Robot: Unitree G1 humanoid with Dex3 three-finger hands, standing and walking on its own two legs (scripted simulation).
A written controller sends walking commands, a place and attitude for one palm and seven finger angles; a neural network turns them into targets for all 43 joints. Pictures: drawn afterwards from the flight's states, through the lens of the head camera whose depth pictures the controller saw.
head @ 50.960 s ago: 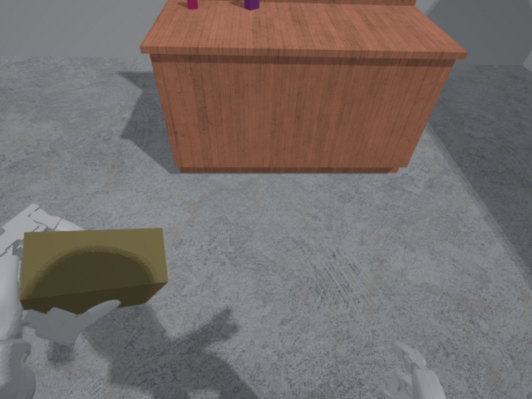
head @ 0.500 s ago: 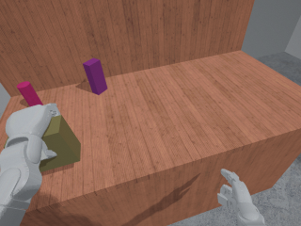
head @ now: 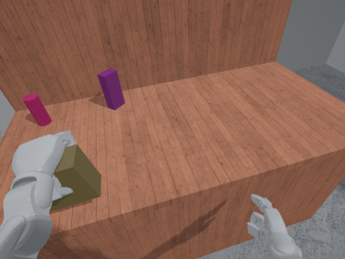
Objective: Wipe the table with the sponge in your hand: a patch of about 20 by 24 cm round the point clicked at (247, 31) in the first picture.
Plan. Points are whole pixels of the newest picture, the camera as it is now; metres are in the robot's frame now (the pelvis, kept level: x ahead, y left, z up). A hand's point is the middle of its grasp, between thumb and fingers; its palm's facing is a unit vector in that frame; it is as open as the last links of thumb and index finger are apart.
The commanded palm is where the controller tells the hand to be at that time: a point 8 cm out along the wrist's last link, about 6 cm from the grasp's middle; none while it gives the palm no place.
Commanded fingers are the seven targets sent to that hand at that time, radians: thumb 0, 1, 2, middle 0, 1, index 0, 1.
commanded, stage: bring the sponge back beside the body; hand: left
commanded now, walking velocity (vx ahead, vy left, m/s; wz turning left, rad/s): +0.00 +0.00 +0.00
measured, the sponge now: (67, 184) +0.22 +0.30 +0.08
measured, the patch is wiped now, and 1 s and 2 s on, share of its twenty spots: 0.90 0.90 0.90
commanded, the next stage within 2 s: step back with the hand held close in 1.04 s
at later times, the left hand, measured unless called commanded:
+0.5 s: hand (68, 185) +0.20 +0.27 +0.12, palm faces +0.11 -0.15 -0.98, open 10.2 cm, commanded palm +0.16 +0.27 +0.20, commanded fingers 0.00 0.10 1.30 -1.20 -1.60 -1.20 -1.60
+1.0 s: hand (66, 186) +0.19 +0.27 +0.12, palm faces +0.17 -0.16 -0.97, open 10.2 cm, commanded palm +0.15 +0.26 +0.19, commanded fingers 0.00 0.10 1.30 -1.20 -1.60 -1.20 -1.60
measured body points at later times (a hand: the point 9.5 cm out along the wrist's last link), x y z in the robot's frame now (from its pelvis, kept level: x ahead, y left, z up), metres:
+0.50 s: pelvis +0.00 -0.02 +0.00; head -0.05 -0.06 +0.44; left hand +0.19 +0.27 +0.17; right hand +0.26 -0.21 -0.06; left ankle +0.02 +0.11 -0.74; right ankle +0.03 -0.10 -0.74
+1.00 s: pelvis +0.00 -0.01 +0.00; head -0.06 -0.05 +0.44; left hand +0.18 +0.27 +0.18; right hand +0.26 -0.21 -0.05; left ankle +0.02 +0.11 -0.74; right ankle +0.03 -0.10 -0.74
